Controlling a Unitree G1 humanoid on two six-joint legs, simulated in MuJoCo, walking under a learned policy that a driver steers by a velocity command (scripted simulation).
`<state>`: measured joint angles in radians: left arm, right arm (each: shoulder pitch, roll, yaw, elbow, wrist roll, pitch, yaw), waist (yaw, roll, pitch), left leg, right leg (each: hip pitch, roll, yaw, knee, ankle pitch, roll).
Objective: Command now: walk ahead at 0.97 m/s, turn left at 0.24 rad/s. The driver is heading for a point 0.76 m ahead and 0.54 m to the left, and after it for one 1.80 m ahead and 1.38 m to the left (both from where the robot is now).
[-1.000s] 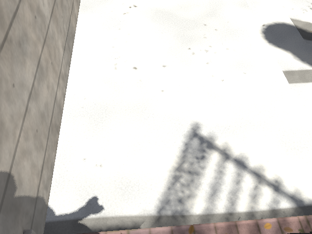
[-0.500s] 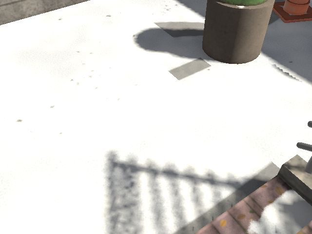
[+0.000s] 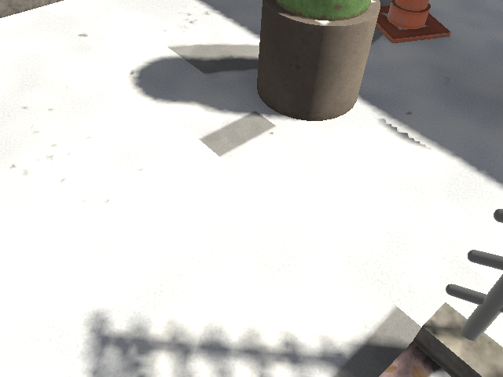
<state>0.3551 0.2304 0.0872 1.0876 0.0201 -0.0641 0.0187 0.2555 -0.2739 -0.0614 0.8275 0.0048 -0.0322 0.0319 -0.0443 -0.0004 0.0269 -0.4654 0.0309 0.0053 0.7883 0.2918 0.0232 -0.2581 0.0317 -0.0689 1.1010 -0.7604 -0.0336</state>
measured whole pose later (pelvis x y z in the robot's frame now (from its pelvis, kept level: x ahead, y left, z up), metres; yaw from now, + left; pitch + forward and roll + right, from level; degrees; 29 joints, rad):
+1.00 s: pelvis +0.83 +0.21 -0.27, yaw +50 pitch +0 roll +1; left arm 0.17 0.20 0.01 0.74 0.05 -0.08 0.00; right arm 0.30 -0.27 -0.05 0.86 -0.02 -0.02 -0.01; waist 0.01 0.00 0.04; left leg -0.23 -0.21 0.00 0.56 -0.32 0.19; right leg -0.57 -0.11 0.09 1.32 -0.41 0.05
